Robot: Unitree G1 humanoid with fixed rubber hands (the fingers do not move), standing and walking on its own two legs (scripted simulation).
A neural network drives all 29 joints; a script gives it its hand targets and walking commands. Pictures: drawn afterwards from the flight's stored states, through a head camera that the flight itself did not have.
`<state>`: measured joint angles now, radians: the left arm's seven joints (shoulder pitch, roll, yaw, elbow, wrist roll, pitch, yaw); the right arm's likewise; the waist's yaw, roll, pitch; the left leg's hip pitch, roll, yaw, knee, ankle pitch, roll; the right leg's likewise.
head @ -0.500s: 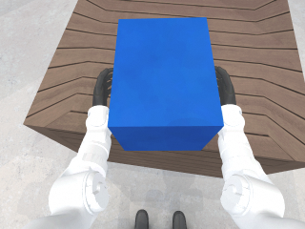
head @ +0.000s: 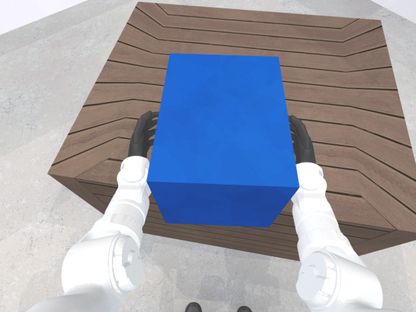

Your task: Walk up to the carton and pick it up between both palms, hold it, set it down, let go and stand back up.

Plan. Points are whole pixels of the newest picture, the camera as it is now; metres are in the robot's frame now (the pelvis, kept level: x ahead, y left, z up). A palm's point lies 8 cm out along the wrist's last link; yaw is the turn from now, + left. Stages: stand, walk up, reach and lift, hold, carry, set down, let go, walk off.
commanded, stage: reach and lift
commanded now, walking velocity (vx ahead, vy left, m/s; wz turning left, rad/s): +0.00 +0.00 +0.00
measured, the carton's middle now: (220, 142) +0.46 -0.02 -0.02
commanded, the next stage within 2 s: none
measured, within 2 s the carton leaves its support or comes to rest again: neither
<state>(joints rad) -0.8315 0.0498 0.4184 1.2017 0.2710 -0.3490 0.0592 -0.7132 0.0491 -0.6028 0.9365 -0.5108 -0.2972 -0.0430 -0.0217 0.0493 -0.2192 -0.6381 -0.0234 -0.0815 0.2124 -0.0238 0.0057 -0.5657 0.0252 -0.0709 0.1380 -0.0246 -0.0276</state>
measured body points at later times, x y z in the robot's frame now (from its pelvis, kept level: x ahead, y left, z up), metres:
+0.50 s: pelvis +0.01 +0.00 +0.00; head +0.09 +0.02 +0.44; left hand +0.45 +0.14 +0.03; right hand +0.41 -0.18 +0.04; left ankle +0.01 +0.11 -0.74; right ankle -0.01 -0.10 -0.74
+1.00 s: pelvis -0.02 -0.01 +0.01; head +0.02 +0.01 +0.45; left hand +0.40 +0.15 +0.06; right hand +0.40 -0.17 +0.09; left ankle +0.01 +0.11 -0.74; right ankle -0.01 -0.10 -0.74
